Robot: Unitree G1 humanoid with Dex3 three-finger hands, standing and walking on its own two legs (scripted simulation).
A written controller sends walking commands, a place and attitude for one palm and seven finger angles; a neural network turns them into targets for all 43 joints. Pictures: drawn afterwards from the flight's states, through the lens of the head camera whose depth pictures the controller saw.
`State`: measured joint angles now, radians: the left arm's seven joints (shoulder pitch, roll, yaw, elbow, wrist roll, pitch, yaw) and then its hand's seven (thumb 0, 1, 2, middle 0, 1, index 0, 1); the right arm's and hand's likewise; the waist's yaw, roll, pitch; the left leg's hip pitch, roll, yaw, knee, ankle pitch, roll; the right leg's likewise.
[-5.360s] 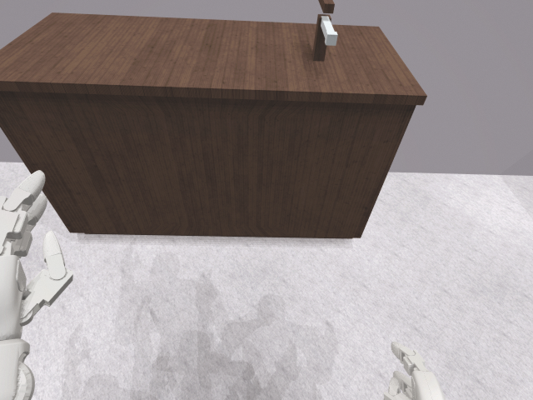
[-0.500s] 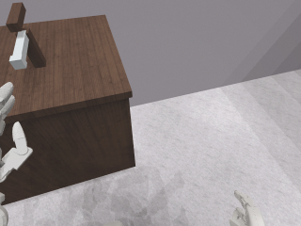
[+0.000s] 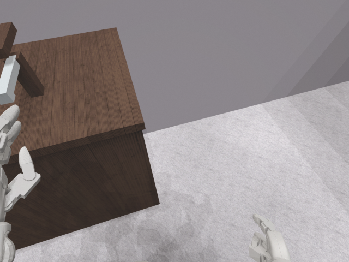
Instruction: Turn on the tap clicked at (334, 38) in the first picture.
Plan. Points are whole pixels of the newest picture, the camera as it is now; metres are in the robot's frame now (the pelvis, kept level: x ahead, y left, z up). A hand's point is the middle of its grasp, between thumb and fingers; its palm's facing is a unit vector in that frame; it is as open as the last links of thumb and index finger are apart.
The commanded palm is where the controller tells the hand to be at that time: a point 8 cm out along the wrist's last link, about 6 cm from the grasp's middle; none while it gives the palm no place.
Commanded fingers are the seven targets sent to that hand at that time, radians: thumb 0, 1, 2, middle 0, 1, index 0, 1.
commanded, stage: come to a stop and stand still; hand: left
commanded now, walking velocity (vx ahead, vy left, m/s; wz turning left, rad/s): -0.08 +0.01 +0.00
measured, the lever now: (4, 95) +0.42 +0.41 +0.15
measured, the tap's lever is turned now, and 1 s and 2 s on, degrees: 0 0 0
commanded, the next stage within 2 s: look again from close up in 1.60 s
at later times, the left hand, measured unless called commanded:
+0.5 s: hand out of the picture +0.17 +0.29 +0.16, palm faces +0.31 -0.87 -0.38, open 7.4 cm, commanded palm +0.11 +0.33 +0.18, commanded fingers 0.00 0.90 0.90 -0.20 -0.30 -0.20 -0.30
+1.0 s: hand out of the picture +0.17 +0.31 +0.17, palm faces +0.44 -0.84 -0.32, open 7.4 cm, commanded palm +0.11 +0.34 +0.18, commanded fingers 0.00 0.90 0.90 -0.20 -0.30 -0.20 -0.30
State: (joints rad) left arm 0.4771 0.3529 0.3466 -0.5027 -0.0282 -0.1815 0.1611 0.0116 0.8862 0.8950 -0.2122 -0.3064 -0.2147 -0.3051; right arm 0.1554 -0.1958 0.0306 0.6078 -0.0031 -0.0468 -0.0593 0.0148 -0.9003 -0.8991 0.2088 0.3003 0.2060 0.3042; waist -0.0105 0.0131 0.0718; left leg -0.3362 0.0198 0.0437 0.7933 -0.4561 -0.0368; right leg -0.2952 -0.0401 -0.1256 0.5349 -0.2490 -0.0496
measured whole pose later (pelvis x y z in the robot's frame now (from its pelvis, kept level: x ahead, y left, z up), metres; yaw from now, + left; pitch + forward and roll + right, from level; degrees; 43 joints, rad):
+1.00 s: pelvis -0.04 +0.05 +0.01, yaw +2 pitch -2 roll -1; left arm 0.36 0.34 0.34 -0.38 -0.01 -0.24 0.09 0.01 0.89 0.90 -0.21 -0.31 -0.21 -0.30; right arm 0.24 -0.20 0.03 0.58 -0.01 -0.16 -0.01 0.02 -0.90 -0.90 0.21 0.30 0.20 0.30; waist 0.04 -0.03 0.02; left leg -0.22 -0.03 0.03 0.44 -0.19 0.06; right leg -0.21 0.03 0.04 0.37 -0.14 0.01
